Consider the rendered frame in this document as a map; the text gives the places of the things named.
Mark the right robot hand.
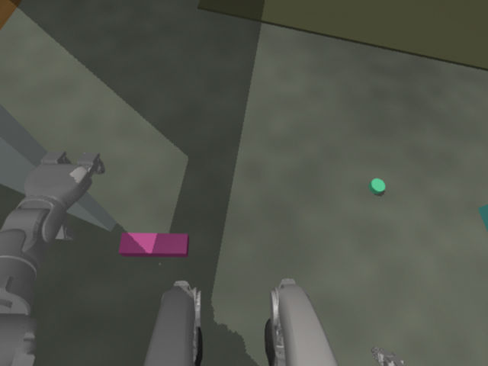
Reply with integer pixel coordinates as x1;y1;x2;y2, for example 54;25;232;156
371;347;405;366

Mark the left robot hand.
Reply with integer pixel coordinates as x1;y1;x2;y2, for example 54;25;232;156
24;151;105;240

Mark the left robot arm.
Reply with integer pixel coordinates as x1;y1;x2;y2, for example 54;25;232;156
0;195;66;366

